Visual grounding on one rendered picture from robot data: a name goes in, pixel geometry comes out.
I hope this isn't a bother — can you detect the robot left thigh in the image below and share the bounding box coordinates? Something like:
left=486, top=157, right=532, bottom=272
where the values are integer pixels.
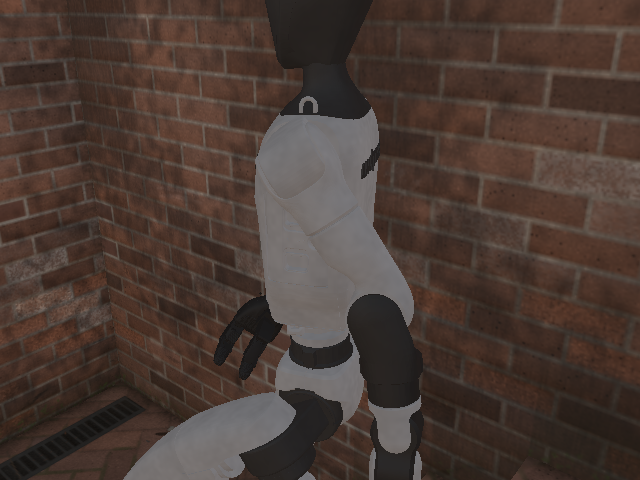
left=123, top=392, right=329, bottom=480

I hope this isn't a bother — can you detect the left robot forearm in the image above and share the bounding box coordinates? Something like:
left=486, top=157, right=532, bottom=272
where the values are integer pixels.
left=347, top=294, right=424, bottom=480

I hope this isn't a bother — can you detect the humanoid robot torso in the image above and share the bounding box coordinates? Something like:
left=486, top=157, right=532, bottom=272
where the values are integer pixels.
left=254, top=96, right=380, bottom=442

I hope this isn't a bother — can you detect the right robot hand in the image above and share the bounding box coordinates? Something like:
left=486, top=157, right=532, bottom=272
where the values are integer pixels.
left=213, top=292, right=283, bottom=380

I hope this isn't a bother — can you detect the robot left upper arm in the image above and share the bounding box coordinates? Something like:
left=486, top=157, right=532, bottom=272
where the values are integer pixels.
left=255, top=116, right=414, bottom=337

